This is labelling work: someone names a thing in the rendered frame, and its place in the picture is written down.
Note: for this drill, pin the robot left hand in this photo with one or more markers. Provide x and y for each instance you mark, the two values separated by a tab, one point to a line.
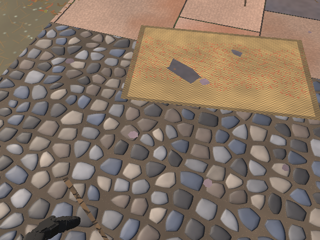
51	226

